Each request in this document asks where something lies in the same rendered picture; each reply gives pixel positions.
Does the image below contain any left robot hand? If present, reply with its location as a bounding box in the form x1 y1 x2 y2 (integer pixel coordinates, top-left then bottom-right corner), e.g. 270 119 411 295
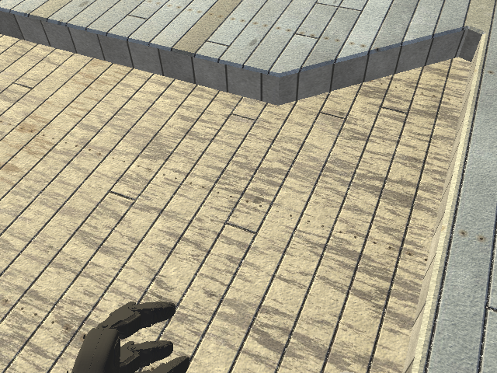
67 302 189 373

